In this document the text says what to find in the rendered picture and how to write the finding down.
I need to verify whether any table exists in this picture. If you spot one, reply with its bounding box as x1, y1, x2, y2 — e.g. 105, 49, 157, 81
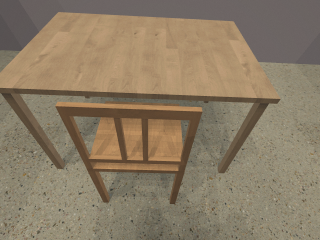
0, 12, 281, 174

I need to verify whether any chair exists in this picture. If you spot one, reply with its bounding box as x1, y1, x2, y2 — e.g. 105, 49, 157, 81
55, 101, 203, 204

